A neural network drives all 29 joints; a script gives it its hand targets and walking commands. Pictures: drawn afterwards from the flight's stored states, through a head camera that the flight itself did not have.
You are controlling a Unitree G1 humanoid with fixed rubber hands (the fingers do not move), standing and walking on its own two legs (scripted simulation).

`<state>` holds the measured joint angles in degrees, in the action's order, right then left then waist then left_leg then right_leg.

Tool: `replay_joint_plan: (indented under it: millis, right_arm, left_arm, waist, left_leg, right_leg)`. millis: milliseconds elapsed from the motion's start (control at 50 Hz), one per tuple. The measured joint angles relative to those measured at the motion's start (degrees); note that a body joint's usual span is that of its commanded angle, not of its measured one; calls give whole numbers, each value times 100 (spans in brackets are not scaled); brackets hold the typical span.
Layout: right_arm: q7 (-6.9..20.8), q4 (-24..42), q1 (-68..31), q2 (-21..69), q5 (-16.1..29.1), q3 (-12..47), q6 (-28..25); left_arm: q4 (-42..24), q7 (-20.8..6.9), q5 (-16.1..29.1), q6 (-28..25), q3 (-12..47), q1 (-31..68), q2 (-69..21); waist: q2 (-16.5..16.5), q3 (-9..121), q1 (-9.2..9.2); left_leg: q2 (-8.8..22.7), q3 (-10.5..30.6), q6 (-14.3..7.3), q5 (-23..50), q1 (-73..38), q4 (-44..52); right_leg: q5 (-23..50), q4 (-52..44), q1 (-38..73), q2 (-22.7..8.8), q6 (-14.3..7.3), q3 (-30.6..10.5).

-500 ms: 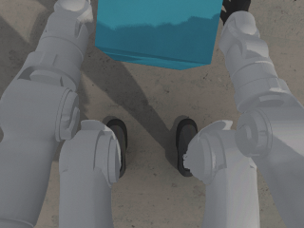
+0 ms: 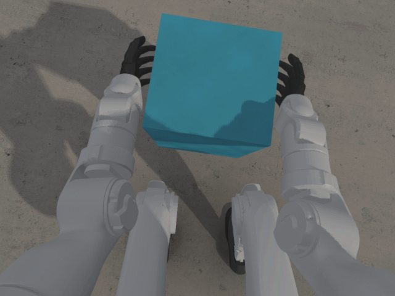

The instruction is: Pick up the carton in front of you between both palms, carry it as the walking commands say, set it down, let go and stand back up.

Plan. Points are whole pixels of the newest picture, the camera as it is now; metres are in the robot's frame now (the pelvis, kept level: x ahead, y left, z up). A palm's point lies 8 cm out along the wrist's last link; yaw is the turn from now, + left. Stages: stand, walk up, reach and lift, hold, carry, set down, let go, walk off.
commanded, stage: reach and lift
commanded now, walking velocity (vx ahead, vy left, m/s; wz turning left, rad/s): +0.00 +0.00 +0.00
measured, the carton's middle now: (207, 101) +0.50 +0.01 -0.14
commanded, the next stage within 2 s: none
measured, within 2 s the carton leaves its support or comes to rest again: neither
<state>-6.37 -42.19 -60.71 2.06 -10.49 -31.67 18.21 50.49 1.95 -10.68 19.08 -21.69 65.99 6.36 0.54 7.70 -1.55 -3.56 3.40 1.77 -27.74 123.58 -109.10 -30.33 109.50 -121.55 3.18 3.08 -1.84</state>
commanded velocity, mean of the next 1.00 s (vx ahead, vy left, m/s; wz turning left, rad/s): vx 0.00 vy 0.00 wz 0.00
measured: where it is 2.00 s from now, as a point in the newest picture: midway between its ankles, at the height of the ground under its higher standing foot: (199, 248)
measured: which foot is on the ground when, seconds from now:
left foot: down 0.00-1.00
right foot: down 0.00-1.00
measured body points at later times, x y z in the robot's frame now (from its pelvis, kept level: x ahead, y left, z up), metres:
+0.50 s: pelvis +0.03 +0.00 +0.12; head +0.23 +0.02 +0.53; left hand +0.48 +0.15 +0.07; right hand +0.47 -0.15 +0.08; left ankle +0.12 +0.12 -0.41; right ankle +0.11 -0.13 -0.41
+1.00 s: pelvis +0.08 +0.00 +0.26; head +0.16 +0.01 +0.70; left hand +0.43 +0.15 +0.23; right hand +0.44 -0.15 +0.24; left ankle +0.12 +0.12 -0.41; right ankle +0.11 -0.13 -0.41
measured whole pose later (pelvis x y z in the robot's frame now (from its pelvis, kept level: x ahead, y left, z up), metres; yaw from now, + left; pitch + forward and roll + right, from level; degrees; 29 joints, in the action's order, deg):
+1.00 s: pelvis +0.08 +0.00 +0.26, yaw +1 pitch +19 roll +0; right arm -2.4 -31.2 -25.5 8.4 -12.2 -21.6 20.8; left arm 31.6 1.9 -12.4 21.5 -19.0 25.5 -6.9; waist 0.9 10.7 -0.5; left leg -1.7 3.1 0.6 -21.7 53.1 -55.7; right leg -23.2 56.2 -52.1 2.0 0.9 -3.7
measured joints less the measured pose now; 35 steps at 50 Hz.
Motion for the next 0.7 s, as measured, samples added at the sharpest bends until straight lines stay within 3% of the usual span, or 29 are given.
replay_joint_plan:
  millis: [140,340,700]
  right_arm:
    - [132,417,292,65,-108,21,199]
    - [101,883,1073,252,71,447,283]
    - [276,836,2415,430,-6,692,201]
  left_arm:
    - [-388,-76,-345,71,-273,-294,-330]
    - [-1222,-63,-54,255,2,-1311,-534]
    - [-1436,20,-165,181,81,-2785,-1049]
  waist:
    - [-4,243,48]
    - [58,478,77]
    - [28,657,59]
  left_leg:
    - [94,-28,-31,77,-451,617]
    - [117,-57,-27,17,-1435,1365]
    - [138,-65,-105,143,-4208,3259]
  right_leg:
    - [156,-641,402,79,-11,-58]
    - [100,-1360,1357,45,-60,-106]
    - [248,-3274,4130,-50,-126,-164]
